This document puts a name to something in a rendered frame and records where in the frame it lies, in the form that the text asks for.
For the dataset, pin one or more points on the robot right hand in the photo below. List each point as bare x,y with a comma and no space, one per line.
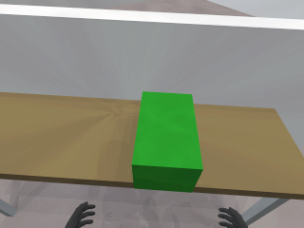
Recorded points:
236,218

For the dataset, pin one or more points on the robot left hand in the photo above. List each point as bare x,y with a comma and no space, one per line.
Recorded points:
79,214

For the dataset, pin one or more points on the carton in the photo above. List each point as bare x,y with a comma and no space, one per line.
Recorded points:
166,154

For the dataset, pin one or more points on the table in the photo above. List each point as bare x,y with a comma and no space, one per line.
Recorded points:
245,151

